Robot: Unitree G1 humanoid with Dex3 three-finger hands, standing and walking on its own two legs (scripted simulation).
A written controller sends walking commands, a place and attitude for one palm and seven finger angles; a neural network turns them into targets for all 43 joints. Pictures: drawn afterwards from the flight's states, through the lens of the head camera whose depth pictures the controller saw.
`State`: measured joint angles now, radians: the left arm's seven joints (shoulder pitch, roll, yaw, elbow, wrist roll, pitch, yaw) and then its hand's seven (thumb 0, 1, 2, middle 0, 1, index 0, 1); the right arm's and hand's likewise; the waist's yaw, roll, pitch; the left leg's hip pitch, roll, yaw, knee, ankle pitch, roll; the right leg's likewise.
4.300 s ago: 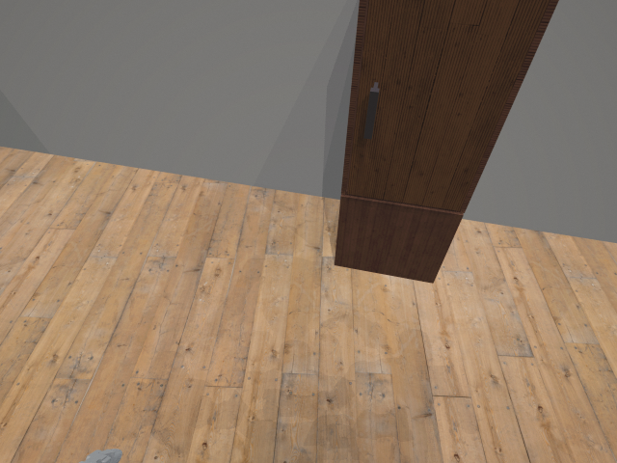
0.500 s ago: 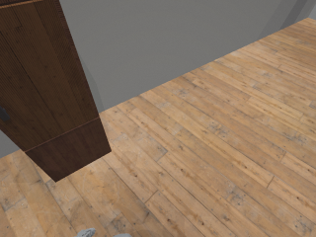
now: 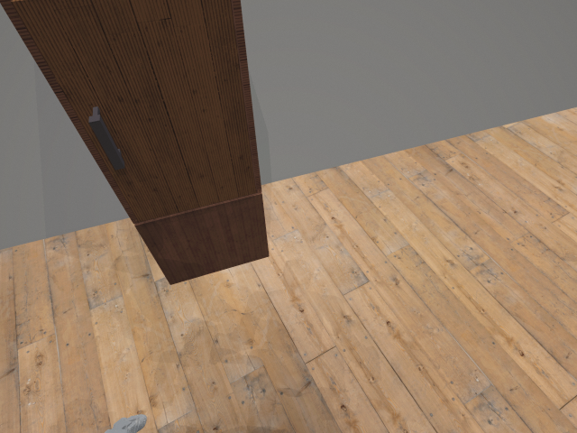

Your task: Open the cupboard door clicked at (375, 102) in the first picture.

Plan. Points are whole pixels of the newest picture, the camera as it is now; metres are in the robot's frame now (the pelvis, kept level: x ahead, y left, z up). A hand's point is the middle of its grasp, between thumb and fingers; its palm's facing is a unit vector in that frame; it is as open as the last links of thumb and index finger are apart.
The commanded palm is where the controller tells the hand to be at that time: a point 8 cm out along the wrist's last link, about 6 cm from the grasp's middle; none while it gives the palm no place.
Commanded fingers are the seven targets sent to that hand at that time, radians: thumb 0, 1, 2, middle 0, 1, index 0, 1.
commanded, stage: turn to face it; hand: left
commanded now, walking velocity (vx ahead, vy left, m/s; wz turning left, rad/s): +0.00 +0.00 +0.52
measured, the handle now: (108, 138) +0.69 +0.43 -0.02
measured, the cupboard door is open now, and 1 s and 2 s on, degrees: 0 0 0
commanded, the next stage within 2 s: take the last steps up to it in 0.34 s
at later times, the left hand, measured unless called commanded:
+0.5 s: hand out of the picture -0.07 +0.20 -0.18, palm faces +0.32 -0.92 -0.24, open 7.4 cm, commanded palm none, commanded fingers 0.00 0.90 0.90 -0.20 -0.30 -0.20 -0.30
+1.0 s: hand out of the picture -0.01 +0.17 -0.16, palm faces +0.38 -0.91 -0.19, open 7.3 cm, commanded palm none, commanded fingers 0.00 0.90 0.90 -0.20 -0.30 -0.20 -0.30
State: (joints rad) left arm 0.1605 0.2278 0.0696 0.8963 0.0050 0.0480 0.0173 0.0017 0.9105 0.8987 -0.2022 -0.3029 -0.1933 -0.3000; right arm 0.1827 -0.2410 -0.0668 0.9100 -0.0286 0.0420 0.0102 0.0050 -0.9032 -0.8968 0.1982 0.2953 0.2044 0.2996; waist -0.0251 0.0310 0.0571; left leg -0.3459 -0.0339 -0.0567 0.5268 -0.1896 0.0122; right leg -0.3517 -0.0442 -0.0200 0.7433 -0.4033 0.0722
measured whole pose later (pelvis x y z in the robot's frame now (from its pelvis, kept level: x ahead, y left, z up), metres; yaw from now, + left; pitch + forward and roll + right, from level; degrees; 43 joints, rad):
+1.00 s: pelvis +0.05 +0.01 +0.01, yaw +18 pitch -1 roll +0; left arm 0.35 0.12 0.03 1.07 0.02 -0.05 0.01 0.00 0.92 0.90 -0.20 -0.30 -0.20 -0.30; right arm 0.32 -0.20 -0.06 1.11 -0.03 0.02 0.01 0.01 -0.91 -0.90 0.20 0.29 0.20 0.30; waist 0.01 0.03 0.00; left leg -0.45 0.07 0.05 1.04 -0.33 0.00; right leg -0.13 -0.04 -0.14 0.43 -0.29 -0.02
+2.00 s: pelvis +0.19 +0.13 -0.01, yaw +18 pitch -1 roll +0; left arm 0.17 0.16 0.04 0.98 0.02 0.03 0.06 -0.01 0.91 0.90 -0.21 -0.30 -0.20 -0.30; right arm 0.22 -0.19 -0.06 0.99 -0.01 0.02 -0.02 0.01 -0.91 -0.90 0.19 0.29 0.20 0.30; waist -0.01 0.00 0.06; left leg -0.26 0.02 0.05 0.62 -0.37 -0.02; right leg -0.38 -0.10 -0.09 0.61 -0.21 0.02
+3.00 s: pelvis +0.20 +0.13 +0.01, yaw +18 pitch -1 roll +1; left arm 0.27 0.15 0.00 1.10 0.01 -0.01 0.04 0.01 0.93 0.90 -0.20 -0.30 -0.20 -0.30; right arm 0.30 -0.15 0.02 1.11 -0.01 -0.02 -0.03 0.00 -0.91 -0.90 0.20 0.29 0.20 0.30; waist -0.01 0.03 0.02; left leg -0.16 -0.01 0.06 0.43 -0.26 0.02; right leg -0.25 0.00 -0.01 0.47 -0.21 -0.02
